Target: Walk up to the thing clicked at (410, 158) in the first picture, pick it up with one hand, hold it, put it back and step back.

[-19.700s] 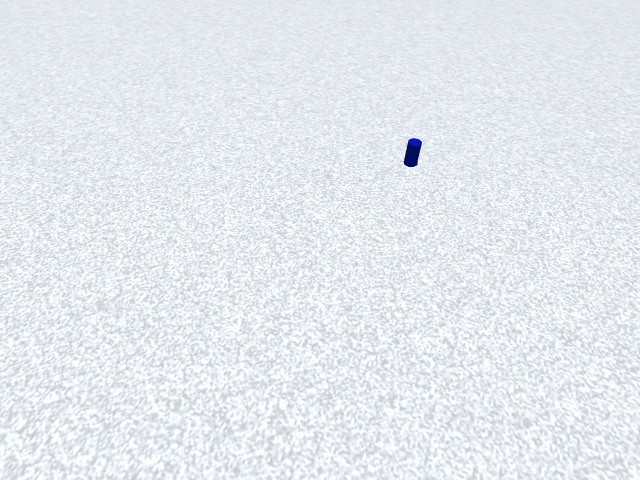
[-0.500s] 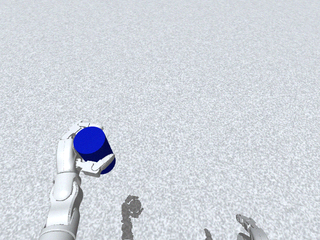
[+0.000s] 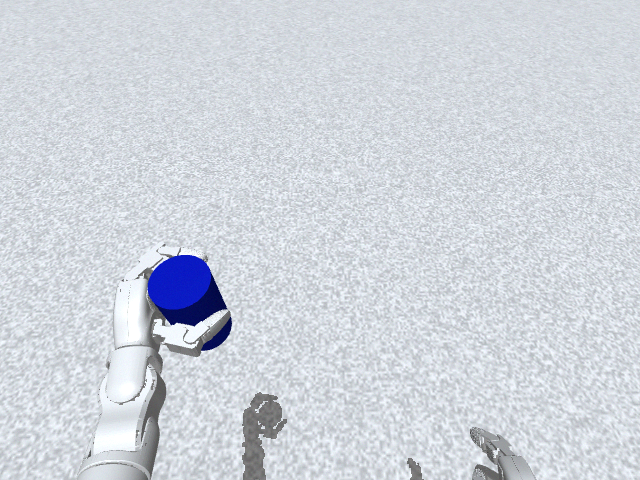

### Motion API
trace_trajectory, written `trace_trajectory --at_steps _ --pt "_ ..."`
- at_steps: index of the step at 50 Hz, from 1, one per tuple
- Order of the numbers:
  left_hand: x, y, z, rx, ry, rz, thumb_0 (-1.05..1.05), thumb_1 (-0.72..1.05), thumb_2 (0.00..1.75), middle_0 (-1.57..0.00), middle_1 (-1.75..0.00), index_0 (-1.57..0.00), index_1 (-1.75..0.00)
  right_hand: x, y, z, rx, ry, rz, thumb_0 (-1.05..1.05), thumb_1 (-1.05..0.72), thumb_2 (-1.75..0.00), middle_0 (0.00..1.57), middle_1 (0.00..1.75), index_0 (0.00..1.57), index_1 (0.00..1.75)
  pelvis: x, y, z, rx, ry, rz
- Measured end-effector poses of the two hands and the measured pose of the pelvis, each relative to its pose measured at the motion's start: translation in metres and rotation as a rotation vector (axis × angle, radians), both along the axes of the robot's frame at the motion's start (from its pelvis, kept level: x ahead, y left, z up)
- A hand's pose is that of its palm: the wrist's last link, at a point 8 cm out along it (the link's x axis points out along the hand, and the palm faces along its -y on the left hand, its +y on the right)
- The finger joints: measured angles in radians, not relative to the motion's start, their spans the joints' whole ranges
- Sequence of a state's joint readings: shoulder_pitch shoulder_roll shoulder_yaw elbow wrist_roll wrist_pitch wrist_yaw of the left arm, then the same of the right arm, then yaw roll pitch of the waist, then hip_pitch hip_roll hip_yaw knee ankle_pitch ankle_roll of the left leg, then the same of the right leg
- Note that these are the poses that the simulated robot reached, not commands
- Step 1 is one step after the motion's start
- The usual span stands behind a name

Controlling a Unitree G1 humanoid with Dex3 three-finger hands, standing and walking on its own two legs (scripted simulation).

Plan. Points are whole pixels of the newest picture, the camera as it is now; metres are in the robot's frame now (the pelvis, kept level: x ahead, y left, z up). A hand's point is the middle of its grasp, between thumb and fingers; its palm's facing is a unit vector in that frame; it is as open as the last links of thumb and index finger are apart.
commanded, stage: hold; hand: left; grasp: from the side
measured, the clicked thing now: (194, 306) +0.33 +0.16 +0.03
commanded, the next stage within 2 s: crouch in 0.96 s
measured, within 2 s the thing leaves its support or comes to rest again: neither
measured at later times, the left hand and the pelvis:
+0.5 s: hand (193, 302) +0.33 +0.16 +0.04, palm faces +0.14 -0.99 -0.01, open 9.7 cm; pelvis +0.00 +0.00 +0.00, yaw +0 degrees
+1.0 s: hand (197, 302) +0.33 +0.16 +0.04, palm faces +0.13 -0.99 -0.02, open 9.7 cm; pelvis +0.00 +0.00 +0.00, yaw +0 degrees
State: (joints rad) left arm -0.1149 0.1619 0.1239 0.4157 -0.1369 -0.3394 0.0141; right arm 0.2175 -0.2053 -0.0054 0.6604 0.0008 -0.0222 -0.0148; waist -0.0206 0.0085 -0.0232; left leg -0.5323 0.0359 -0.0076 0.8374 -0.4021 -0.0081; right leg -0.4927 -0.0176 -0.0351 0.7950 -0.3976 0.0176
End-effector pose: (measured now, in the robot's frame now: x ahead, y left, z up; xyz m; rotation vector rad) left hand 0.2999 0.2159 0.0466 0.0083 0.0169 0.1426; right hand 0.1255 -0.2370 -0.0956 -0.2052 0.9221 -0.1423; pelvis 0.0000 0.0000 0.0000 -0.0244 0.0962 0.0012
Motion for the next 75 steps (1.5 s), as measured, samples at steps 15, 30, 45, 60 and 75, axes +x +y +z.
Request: trace_trajectory --at_steps 15,30,45,60,75 --pt "-0.002 -0.004 0.0 -0.005 -0.006 -0.002 -0.04 -0.36 1.07 -0.69 -1.04 -0.75 -1.07 0.001 -0.001 0.0 -0.004 0.001 0.001 0.01 -0.92 -0.9 0.2 0.3 0.2 0.3 0.001 0.0 0.0 0.001 0.0 -0.001" --pt "-0.002 -0.004 -0.003 0.0 0.007 -0.002 -0.04 -0.36 1.07 -0.69 -1.04 -0.75 -1.07 0.002 -0.002 0.0 -0.002 0.001 0.001 0.01 -0.92 -0.9 0.2 0.3 0.2 0.3 0.002 -0.002 0.0 0.002 0.005 -0.001" --pt "0.003 -0.004 -0.003 0.004 0.005 0.0 -0.04 -0.36 1.07 -0.69 -1.04 -0.75 -1.07 0.001 -0.004 -0.002 0.002 0.001 0.001 0.01 -0.92 -0.9 0.2 0.3 0.2 0.3 0.001 -0.003 -0.001 0.003 0.006 -0.001" --pt "-0.002 -0.008 -0.001 0.0 -0.001 0.001 -0.04 -0.37 1.07 -0.7 -1.03 -0.76 -1.06 -0.005 -0.008 -0.002 0.001 0.007 -0.006 0.01 -0.91 -0.9 0.2 0.3 0.2 0.3 -0.001 -0.005 -0.001 0.005 0.003 -0.001" --pt "-0.001 0.004 -0.093 -0.014 0.046 0.059 -0.04 -0.37 1.07 -0.7 -1.02 -0.76 -1.05 -0.018 -0.02 -0.045 -0.044 0.078 0.034 0.01 -0.89 -0.9 0.2 0.3 0.21 0.3 -0.02 -0.007 -0.043 0.001 0.167 -0.002"
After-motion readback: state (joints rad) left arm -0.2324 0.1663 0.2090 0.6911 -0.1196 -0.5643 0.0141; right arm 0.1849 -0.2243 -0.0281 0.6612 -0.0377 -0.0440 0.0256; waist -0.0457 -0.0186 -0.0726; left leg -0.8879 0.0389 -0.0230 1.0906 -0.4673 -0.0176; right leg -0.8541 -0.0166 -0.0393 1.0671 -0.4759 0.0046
